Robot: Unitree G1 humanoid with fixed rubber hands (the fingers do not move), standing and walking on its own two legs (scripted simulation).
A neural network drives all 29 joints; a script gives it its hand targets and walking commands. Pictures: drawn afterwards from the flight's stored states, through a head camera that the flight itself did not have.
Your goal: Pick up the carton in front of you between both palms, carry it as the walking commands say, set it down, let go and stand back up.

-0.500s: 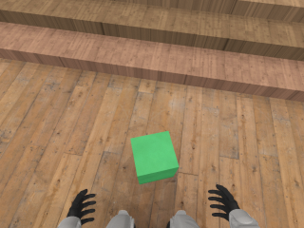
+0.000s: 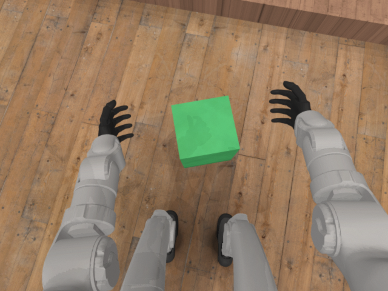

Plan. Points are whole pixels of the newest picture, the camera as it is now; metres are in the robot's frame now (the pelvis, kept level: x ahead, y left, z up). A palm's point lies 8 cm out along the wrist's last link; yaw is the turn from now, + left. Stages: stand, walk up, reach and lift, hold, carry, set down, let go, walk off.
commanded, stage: reach and lift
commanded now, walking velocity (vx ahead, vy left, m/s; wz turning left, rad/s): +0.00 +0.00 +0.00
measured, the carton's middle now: (204, 135) +0.54 +0.01 -0.54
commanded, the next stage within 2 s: none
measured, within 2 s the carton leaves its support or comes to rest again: neither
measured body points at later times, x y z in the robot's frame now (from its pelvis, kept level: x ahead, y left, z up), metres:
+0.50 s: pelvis +0.03 +0.00 -0.02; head +0.37 -0.02 +0.28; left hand +0.52 +0.21 -0.15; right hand +0.61 -0.17 -0.15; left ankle +0.09 +0.14 -0.63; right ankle +0.09 -0.10 -0.63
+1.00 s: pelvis -0.03 +0.01 -0.24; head +0.35 -0.01 +0.01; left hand +0.51 +0.20 -0.40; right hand +0.58 -0.17 -0.40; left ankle +0.09 +0.14 -0.63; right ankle +0.09 -0.10 -0.63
